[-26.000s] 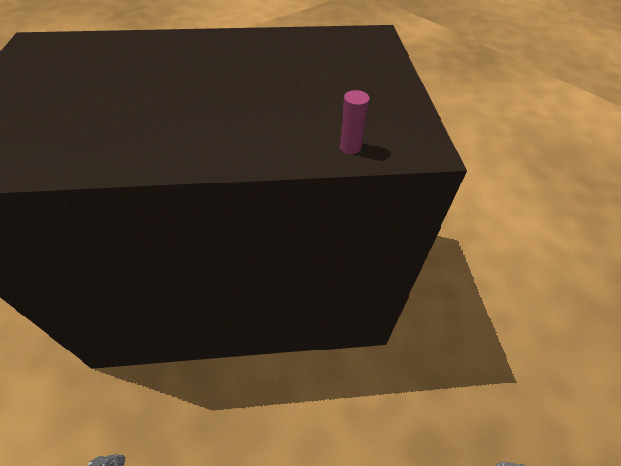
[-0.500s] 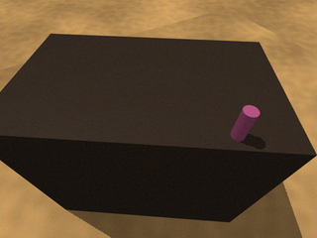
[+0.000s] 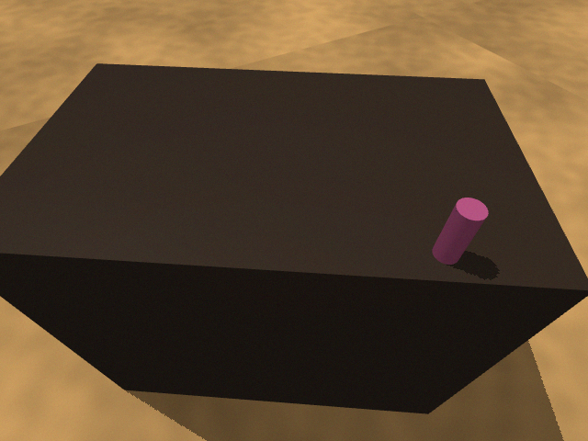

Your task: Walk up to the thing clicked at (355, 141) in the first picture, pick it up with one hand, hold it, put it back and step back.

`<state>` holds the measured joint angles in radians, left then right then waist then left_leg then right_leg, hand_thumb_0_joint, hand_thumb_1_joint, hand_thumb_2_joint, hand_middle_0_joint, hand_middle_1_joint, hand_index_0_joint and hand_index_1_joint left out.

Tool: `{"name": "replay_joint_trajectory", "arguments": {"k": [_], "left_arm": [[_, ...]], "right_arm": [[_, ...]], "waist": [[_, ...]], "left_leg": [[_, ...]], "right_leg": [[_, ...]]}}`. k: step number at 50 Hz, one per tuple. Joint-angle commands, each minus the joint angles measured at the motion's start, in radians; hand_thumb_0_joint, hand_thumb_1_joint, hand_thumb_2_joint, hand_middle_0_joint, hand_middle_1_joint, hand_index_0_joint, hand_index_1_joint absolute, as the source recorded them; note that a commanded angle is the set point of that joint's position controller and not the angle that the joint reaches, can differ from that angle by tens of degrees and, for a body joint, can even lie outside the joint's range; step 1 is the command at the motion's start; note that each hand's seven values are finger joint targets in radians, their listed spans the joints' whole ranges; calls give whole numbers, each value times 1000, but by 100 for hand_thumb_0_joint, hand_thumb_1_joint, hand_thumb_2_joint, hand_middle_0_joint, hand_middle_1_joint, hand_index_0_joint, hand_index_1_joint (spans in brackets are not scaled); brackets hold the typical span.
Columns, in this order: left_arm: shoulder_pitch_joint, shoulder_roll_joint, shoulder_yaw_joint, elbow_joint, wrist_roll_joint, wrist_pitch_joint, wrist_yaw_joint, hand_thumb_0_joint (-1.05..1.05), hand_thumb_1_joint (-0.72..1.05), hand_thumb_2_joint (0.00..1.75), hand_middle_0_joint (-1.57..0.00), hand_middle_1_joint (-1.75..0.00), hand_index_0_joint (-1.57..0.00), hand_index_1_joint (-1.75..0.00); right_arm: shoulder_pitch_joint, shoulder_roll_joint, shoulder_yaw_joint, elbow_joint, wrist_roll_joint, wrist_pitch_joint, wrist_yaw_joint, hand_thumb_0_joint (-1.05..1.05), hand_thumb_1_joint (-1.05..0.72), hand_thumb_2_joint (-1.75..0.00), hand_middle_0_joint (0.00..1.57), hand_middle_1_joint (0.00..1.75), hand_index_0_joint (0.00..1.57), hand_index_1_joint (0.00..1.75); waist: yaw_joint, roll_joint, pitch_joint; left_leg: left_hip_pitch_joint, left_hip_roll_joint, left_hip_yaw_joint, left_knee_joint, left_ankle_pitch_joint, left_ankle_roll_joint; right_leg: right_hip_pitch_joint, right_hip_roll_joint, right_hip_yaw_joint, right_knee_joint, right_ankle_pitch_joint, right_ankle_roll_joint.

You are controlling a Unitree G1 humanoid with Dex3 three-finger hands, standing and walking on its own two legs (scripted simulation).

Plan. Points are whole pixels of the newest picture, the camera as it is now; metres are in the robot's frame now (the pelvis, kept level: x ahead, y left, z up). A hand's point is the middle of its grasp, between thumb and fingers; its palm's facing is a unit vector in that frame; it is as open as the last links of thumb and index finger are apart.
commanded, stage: stand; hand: right
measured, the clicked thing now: (457, 232) +0.36 -0.22 +0.07
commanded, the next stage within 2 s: none
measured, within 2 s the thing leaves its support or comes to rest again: neither
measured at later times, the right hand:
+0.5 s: hand out of the picture +0.06 -0.25 -0.16, palm faces -0.06 +0.94 -0.34, open 8.3 cm
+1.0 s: hand out of the picture +0.08 -0.25 -0.16, palm faces -0.05 +0.94 -0.33, open 7.4 cm
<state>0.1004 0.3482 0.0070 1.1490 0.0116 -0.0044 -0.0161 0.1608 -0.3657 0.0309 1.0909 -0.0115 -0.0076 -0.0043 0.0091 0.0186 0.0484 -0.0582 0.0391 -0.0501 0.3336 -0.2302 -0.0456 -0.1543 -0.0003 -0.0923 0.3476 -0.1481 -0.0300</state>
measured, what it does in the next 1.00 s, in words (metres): stands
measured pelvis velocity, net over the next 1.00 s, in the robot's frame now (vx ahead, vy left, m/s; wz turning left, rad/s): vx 0.01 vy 0.01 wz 0.00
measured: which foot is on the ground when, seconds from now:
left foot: down 0.00-1.00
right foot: down 0.00-1.00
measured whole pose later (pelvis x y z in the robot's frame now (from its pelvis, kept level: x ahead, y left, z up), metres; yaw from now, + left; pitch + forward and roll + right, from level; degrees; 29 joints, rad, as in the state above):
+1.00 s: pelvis +0.01 +0.01 +0.00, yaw +0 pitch -2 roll +0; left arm 0.09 0.34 0.00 1.14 0.01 -0.01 -0.01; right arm 0.14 -0.36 0.03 1.10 -0.01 -0.01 0.00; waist 0.01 0.02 0.05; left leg -0.04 0.03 -0.04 0.31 -0.23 -0.04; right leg -0.15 -0.01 -0.08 0.34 -0.16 -0.02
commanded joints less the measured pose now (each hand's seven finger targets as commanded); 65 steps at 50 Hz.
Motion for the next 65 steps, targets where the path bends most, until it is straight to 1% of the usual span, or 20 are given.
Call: {"name": "replay_joint_trajectory", "arguments": {"k": [1, 2, 3, 5, 9, 12, 16, 17, 23, 27, 30, 34, 37, 40, 47, 49, 54, 56, 57, 65], "left_arm": [[-41, 218, 41, -58, -2, -22, 16, 0, 90, 90, -20, -30, -20, -30], [-40, 218, 42, -56, -3, -21, 16, 0, 90, 90, -20, -30, -20, -30], [-42, 218, 42, -57, -3, -21, 16, 0, 90, 90, -20, -30, -20, -30], [-40, 220, 42, -53, -1, -20, 16, 0, 90, 90, -20, -30, -20, -30], [-42, 224, 45, -59, 0, -19, 17, 0, 90, 90, -20, -30, -20, -30], [-42, 224, 46, -58, -1, -18, 15, 0, 90, 90, -20, -30, -20, -30], [-33, 212, 44, -57, -1, -20, 14, 0, 90, 90, -20, -30, -20, -30], [-33, 220, 46, -56, -3, -21, 14, 0, 90, 90, -20, -30, -20, -30], [-37, 215, 42, -57, -3, -19, 16, 0, 90, 90, -20, -30, -20, -30], [-35, 216, 39, -57, -3, -20, 18, 0, 90, 90, -20, -30, -20, -30], [-34, 209, 39, -57, -4, -21, 19, 0, 90, 90, -20, -30, -20, -30], [-38, 214, 38, -60, -4, -19, 19, 0, 90, 90, -20, -30, -20, -30], [-40, 208, 36, -60, -4, -21, 20, 0, 90, 90, -20, -30, -20, -30], [-42, 210, 37, -59, -5, -20, 21, 0, 90, 90, -20, -30, -20, -30], [-46, 217, 40, -62, -3, -22, 21, 0, 90, 90, -20, -30, -20, -30], [-47, 214, 40, -62, -6, -22, 20, 0, 90, 90, -20, -30, -20, -30], [-47, 215, 42, -61, -3, -21, 20, 0, 90, 90, -20, -30, -20, -30], [-40, 219, 42, -58, -5, -22, 20, 0, 90, 90, -20, -30, -20, -30], [-46, 216, 42, -61, -3, -23, 20, 0, 90, 90, -20, -30, -20, -30], [-45, 218, 44, -58, -4, -23, 21, 0, 90, 90, -20, -30, -20, -30]], "right_arm": [[-23, -206, -47, -55, -3, -17, -16, 0, 36, -23, 20, 22, 20, 22], [-15, -205, -45, -49, -3, -17, -16, 0, 28, -31, 20, 30, 20, 30], [-17, -205, -45, -50, -4, -18, -16, 0, 20, -39, 20, 30, 20, 30], [-26, -205, -47, -52, -4, -15, -15, 0, 4, -55, 20, 30, 20, 30], [-18, -205, -50, -51, -5, -13, -14, 0, -28, -87, 20, 30, 20, 30], [-14, -201, -50, -49, -6, -13, -12, 0, -52, -90, 20, 30, 20, 30], [-23, -210, -50, -50, -4, -18, -13, 0, -84, -90, 20, 30, 20, 30], [-18, -203, -49, -48, -4, -17, -13, 0, -90, -90, 20, 30, 20, 30], [-20, -203, -48, -45, -4, -19, -17, 0, -90, -90, 20, 30, 20, 30], [-20, -203, -48, -41, -2, -17, -15, 0, -90, -90, 20, 30, 20, 30], [-26, -205, -48, -40, -2, -17, -16, 0, -90, -90, 20, 30, 20, 30], [-28, -205, -49, -40, -5, -17, -17, 0, -90, -90, 20, 30, 20, 30], [-31, -206, -49, -37, -3, -18, -17, 0, -90, -90, 20, 30, 20, 30], [-30, -203, -49, -35, -3, -16, -17, 0, -90, -90, 20, 30, 20, 30], [-33, -199, -51, -41, -3, -18, -15, 0, -90, -90, 20, 30, 20, 30], [-32, -202, -52, -38, -5, -18, -15, 0, -90, -90, 20, 30, 20, 30], [-37, -201, -53, -41, -3, -18, -15, 0, -90, -90, 20, 30, 20, 30], [-31, -195, -51, -38, -2, -18, -14, 0, -90, -90, 20, 30, 20, 30], [-31, -200, -53, -39, -2, -18, -14, 0, -90, -90, 20, 30, 20, 30], [-29, -193, -52, -37, -2, -14, -12, 0, -90, -90, 20, 30, 20, 30]], "waist": [[-1, -20, -75], [2, -12, -52], [1, -15, -57], [2, -21, -36], [-1, -21, -42], [1, -12, -23], [5, 4, -46], [5, -8, -47], [2, -10, -71], [2, -25, -56], [3, -3, -68], [1, -14, -77], [-1, 0, -78], [1, -9, -54], [-3, -25, -74], [0, -10, -62], [0, -15, -72], [1, -22, -56], [-2, -18, -66], [0, -20, -53]], "left_leg": [[-90, 85, -52, -56, 143, 56], [-103, 84, -56, -66, 128, 57], [-101, 88, -56, -66, 137, 58], [-108, 81, -55, -68, 74, 60], [-103, 81, -56, -65, 70, 63], [-122, 80, -57, -70, 45, 65], [-115, 86, -60, -71, 89, 64], [-120, 82, -60, -73, 76, 62], [-93, 91, -59, -65, 163, 59], [-91, 88, -57, -67, 136, 58], [-90, 89, -54, -61, 158, 59], [-79, 90, -54, -66, 176, 56], [-68, 97, -53, -60, 214, 57], [-82, 93, -54, -74, 165, 56], [-61, 96, -50, -73, 185, 57], [-78, 91, -49, -80, 156, 55], [-72, 94, -50, -80, 163, 58], [-71, 91, -50, -84, 142, 56], [-69, 95, -48, -79, 151, 59], [-88, 89, -49, -81, 105, 62]], "right_leg": [[112, -138, 141, -54, 142, -1], [101, -135, 141, -56, 121, 2], [112, -135, 139, -53, 121, 2], [78, -131, 142, -73, 38, 5], [76, -134, 153, -79, -4, 0], [67, -133, 157, -85, -41, 0], [90, -131, 148, -63, 44, 2], [97, -131, 148, -65, 31, 4], [112, -138, 138, -38, 136, -1], [96, -135, 139, -51, 88, 3], [115, -141, 140, -47, 148, 2], [108, -139, 136, -44, 144, 2], [114, -143, 137, -39, 198, 3], [98, -139, 136, -49, 143, 5], [106, -142, 134, -43, 169, 1], [105, -139, 136, -53, 128, 3], [110, -142, 139, -47, 156, -1], [94, -139, 139, -56, 119, 1], [106, -142, 142, -50, 141, 0], [96, -138, 146, -61, 104, 2]]}}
